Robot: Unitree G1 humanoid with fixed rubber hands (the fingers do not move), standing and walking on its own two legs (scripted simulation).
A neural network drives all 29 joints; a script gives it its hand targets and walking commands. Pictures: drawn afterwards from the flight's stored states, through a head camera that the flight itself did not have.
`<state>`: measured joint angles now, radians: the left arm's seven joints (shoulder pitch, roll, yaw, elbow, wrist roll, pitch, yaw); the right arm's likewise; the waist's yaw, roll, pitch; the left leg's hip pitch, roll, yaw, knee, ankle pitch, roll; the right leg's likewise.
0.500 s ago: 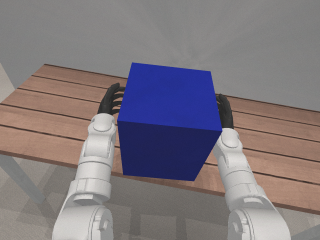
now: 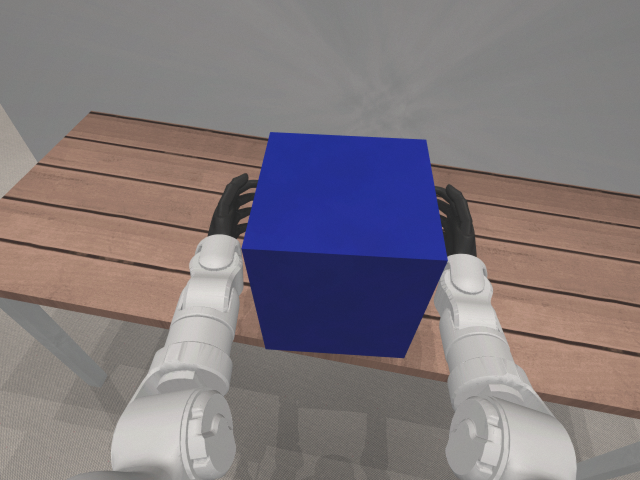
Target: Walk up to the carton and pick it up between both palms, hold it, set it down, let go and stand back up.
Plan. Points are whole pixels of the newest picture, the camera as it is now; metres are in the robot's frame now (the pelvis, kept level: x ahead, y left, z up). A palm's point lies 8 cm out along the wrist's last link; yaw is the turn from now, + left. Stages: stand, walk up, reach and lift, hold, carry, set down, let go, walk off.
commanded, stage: set down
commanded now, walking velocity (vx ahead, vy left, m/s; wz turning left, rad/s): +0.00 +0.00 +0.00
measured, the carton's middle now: (340, 251) +0.42 +0.00 +0.04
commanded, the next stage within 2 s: none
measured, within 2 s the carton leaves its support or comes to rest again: rests again in 1.18 s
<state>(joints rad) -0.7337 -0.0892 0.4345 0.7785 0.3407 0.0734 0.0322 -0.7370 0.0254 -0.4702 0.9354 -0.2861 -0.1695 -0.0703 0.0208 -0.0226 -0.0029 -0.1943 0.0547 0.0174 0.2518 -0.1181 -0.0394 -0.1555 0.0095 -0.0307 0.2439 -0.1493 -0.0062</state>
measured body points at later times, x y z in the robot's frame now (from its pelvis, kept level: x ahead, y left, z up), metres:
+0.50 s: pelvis +0.01 +0.00 +0.00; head +0.08 +0.01 +0.44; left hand +0.43 +0.14 +0.04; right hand +0.43 -0.16 +0.05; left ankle +0.00 +0.14 -0.75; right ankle -0.02 -0.11 -0.75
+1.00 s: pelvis +0.00 +0.01 +0.00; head +0.09 +0.01 +0.44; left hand +0.43 +0.14 +0.03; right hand +0.43 -0.16 +0.04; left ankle +0.00 +0.14 -0.75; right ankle -0.02 -0.11 -0.75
